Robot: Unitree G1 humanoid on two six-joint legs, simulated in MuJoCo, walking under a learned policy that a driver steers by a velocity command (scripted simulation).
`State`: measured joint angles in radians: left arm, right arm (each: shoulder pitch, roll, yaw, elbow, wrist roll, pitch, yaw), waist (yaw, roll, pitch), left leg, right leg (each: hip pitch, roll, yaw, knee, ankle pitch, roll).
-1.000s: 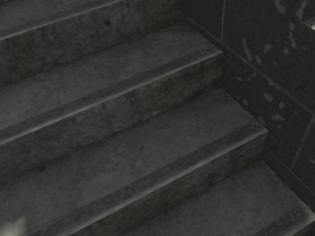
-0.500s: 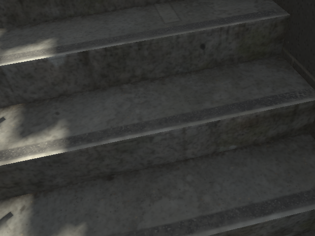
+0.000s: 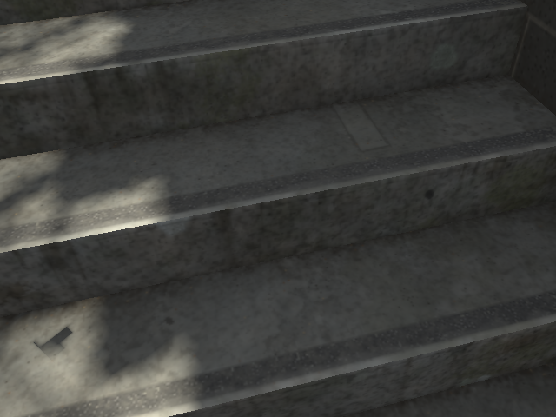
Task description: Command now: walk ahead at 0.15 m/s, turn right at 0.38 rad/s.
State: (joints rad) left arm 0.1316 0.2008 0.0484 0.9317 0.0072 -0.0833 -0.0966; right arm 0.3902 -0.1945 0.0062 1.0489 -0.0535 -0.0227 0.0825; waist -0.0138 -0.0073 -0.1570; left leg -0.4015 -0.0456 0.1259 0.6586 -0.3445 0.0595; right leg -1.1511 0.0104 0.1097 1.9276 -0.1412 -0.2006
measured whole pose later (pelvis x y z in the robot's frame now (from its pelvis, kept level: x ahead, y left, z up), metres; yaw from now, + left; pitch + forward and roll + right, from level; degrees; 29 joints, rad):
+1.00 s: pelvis +0.21 +0.02 +0.18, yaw +13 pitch +4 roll -2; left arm -0.03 0.25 0.06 0.78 0.03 -0.08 0.04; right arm 0.18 -0.25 -0.07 0.83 -0.02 -0.09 0.03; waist -0.05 -0.01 -0.09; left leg -0.44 -0.06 -0.05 0.65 -0.29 0.08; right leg -0.68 -0.01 0.02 1.34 -0.40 0.03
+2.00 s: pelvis +0.26 -0.03 +0.19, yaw +21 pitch +3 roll +0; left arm 0.11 0.12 0.00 0.72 0.03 -0.07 -0.10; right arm 0.19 -0.18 -0.01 0.76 0.01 -0.05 0.04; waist -0.02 0.01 -0.03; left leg -0.34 -0.07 -0.16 0.58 -0.29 -0.02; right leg -0.33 0.01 -0.04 0.59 -0.32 -0.04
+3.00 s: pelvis +0.61 +0.14 +0.36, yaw +24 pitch +6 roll -2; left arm 0.56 0.11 -0.03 1.22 0.13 -0.07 -0.04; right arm 0.03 -0.15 0.03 0.84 -0.03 -0.03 0.07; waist 0.03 0.03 -0.14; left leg -1.39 0.03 -0.10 2.14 -0.16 0.27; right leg -0.27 0.05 -0.11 0.54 -0.38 -0.07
